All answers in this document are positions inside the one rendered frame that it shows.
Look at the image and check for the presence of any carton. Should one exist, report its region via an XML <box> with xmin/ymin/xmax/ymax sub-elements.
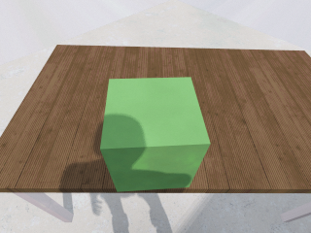
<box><xmin>100</xmin><ymin>77</ymin><xmax>211</xmax><ymax>192</ymax></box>

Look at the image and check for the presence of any table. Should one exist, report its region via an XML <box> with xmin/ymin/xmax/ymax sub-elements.
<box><xmin>0</xmin><ymin>45</ymin><xmax>311</xmax><ymax>222</ymax></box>

